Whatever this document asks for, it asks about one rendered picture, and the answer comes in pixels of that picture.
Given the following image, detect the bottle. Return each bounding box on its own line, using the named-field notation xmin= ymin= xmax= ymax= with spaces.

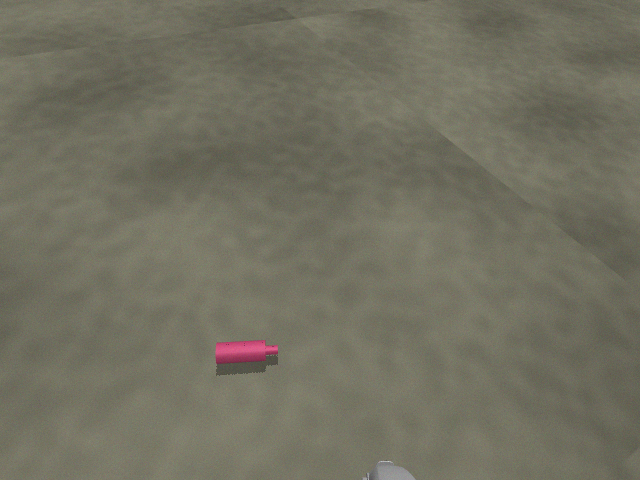
xmin=216 ymin=340 xmax=278 ymax=364

